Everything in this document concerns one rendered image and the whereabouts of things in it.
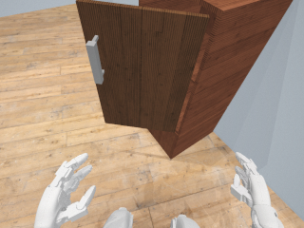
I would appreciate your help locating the robot left hand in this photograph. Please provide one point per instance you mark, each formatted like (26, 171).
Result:
(56, 196)

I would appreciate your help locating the robot right hand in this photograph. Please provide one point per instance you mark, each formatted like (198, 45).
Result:
(254, 190)

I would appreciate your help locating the handle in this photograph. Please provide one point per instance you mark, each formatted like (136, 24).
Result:
(94, 59)

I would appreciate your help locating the cupboard door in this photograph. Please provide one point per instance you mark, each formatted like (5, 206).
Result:
(148, 56)

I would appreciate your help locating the right robot forearm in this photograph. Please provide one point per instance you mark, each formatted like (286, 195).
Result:
(265, 216)

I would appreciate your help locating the robot right thigh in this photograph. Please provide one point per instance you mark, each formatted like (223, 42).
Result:
(183, 222)

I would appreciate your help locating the robot left thigh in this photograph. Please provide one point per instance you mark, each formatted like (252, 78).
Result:
(120, 219)

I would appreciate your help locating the robot thigh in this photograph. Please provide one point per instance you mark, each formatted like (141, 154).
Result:
(183, 222)
(120, 219)

